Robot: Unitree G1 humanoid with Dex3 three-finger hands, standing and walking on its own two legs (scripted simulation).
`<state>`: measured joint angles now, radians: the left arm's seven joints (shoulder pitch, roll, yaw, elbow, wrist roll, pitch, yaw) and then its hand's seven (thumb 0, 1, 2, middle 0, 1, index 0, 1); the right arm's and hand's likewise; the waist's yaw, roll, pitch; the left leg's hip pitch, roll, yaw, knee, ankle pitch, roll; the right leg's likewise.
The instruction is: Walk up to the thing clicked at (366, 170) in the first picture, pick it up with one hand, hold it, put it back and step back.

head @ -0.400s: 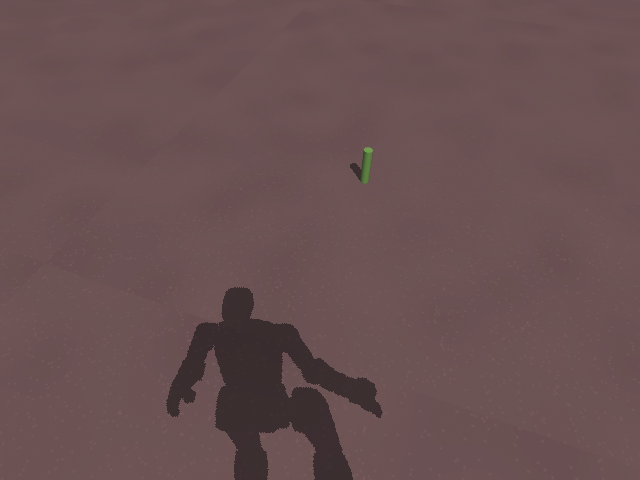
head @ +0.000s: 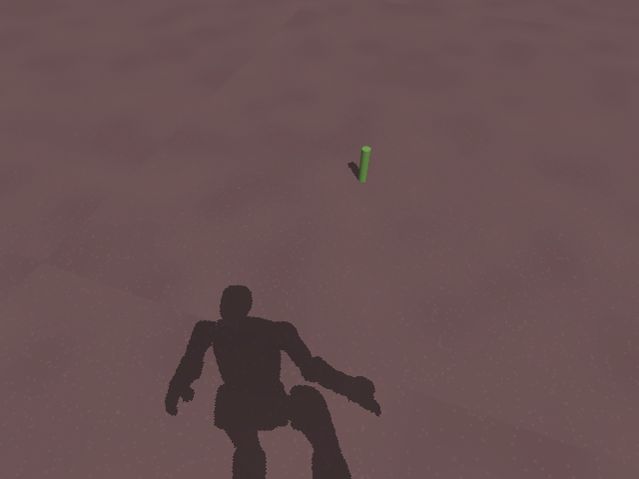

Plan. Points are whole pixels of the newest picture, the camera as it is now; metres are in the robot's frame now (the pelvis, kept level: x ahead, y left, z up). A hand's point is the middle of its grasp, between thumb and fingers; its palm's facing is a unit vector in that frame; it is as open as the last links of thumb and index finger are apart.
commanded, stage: stand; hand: left
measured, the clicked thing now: (364, 164) +1.51 -0.20 -0.69
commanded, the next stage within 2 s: walk up in 0.72 s
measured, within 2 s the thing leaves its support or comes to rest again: neither
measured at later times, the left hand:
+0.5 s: hand out of the picture +0.08 +0.25 -0.16, palm faces -0.03 -0.94 -0.34, open 7.4 cm
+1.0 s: hand (155, 469) +0.16 +0.24 -0.14, palm faces -0.17 -0.91 -0.37, open 7.4 cm
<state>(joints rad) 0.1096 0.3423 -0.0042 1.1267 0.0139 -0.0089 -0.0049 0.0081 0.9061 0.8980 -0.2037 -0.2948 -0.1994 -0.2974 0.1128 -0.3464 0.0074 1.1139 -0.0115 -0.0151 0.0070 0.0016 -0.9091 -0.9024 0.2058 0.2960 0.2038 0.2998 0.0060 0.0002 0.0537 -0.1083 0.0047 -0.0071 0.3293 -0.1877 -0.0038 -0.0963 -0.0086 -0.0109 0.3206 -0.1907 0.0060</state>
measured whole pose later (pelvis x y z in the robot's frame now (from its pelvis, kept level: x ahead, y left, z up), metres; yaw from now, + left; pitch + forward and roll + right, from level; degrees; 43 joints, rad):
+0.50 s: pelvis +0.00 +0.00 +0.00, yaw +0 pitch -2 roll +0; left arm 0.11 0.34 0.00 1.12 0.01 -0.01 0.00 0.01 0.91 0.90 -0.20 -0.29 -0.20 -0.30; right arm 0.11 -0.35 0.01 1.12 -0.01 -0.02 0.01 0.00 -0.91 -0.90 0.21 0.30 0.20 0.30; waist 0.01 0.00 0.05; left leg -0.10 0.00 -0.01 0.32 -0.19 0.00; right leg -0.08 -0.01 -0.01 0.31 -0.19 0.01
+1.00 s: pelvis +0.06 -0.05 -0.01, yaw -7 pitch -2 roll +2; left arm 0.21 0.45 0.08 1.00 0.04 0.00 -0.12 0.01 0.91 0.90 -0.20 -0.29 -0.20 -0.30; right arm 0.28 -0.44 -0.10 1.00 -0.05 -0.07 0.05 0.00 -0.91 -0.90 0.21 0.30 0.21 0.30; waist -0.02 -0.01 0.04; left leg 0.00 0.07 0.10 0.35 -0.32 -0.02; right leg -0.44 -0.11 0.01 0.68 -0.29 0.00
